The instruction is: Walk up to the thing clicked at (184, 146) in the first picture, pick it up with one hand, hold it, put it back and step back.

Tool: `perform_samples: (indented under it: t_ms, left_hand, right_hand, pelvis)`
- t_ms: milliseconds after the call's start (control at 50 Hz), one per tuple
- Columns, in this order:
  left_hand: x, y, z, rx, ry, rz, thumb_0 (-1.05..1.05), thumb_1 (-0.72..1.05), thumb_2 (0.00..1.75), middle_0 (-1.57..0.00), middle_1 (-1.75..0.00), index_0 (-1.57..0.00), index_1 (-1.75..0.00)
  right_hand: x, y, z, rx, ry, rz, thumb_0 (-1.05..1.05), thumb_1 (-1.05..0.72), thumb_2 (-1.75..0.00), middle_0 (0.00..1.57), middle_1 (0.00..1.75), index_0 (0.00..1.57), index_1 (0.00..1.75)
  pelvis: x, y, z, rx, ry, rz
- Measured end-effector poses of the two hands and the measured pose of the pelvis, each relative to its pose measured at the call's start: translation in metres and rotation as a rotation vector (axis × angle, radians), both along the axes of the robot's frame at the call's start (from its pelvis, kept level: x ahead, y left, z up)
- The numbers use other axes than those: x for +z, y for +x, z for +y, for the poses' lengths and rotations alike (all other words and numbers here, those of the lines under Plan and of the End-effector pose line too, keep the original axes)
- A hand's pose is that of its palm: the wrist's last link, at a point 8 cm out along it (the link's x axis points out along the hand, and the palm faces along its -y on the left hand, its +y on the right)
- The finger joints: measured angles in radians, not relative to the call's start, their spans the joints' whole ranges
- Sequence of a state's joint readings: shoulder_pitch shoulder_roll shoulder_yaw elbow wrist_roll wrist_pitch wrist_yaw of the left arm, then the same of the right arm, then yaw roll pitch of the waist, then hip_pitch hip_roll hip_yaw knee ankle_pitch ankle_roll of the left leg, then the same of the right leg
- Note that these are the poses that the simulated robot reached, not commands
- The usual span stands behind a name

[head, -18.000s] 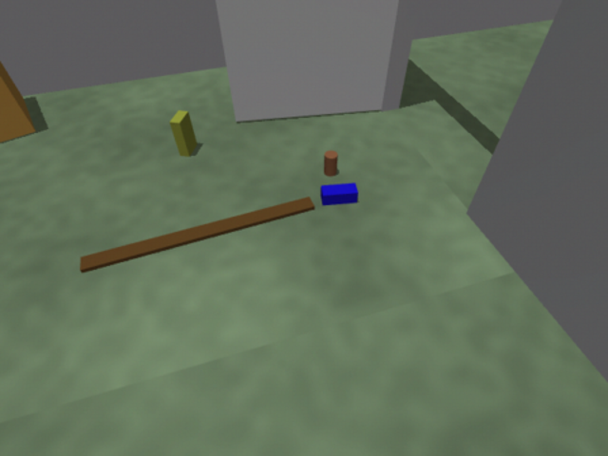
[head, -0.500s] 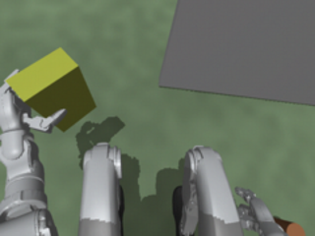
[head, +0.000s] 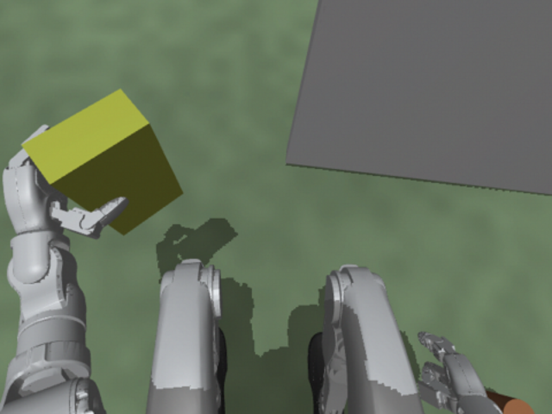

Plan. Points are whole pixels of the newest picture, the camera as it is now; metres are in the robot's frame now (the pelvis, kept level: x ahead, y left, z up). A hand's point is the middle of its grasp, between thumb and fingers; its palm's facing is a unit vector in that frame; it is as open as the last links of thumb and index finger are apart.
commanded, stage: lift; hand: left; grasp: from the side
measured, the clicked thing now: (122, 175) +0.42 +0.24 -0.01
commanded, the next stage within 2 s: hold in 1.84 s
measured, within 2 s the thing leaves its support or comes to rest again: neither
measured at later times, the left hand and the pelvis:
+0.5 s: hand (13, 112) +0.39 +0.26 +0.17, palm faces +0.30 -0.95 -0.03, open 9.8 cm; pelvis +0.02 +0.00 +0.14, yaw +2 degrees
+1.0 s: hand out of the picture +0.39 +0.25 +0.29, palm faces +0.29 -0.96 -0.02, open 9.8 cm; pelvis +0.05 +0.02 +0.25, yaw +5 degrees
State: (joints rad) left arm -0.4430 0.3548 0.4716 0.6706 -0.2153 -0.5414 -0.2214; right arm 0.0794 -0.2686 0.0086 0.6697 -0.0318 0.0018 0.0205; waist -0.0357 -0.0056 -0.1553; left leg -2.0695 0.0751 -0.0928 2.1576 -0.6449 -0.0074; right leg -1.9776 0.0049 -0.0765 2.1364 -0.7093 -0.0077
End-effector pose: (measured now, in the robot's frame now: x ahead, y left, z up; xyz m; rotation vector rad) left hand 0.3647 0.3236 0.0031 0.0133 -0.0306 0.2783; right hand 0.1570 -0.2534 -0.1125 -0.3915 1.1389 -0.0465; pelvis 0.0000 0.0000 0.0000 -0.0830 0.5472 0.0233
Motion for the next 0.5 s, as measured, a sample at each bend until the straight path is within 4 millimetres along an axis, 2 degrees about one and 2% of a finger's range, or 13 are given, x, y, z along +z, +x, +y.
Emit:
perform_samples:
  t_ms: [240, 500]
  left_hand:
    - [0.069, -0.009, -0.011, -0.011, 0.005, 0.005, 0.0, -0.53, 1.13, -0.83, -1.19, -0.84, -1.15]
    - [0.172, -0.015, -0.023, 0.028, 0.013, 0.023, 0.0, -0.5, 1.1, -0.82, -1.18, -0.83, -1.14]
  right_hand:
    - [0.054, 0.024, 0.009, -0.021, 0.029, -0.08, 0.01, -0.91, -0.89, 0.2, 0.3, 0.21, 0.3]
    - [0.143, 0.049, 0.021, -0.05, 0.053, -0.166, 0.01, -0.9, -0.89, 0.2, 0.3, 0.21, 0.3]
  pelvis:
    - [0.053, 0.006, 0.0, 0.014, 0.003, 0.003]
    - [0.136, 0.024, 0.004, 0.039, 0.01, -0.054]
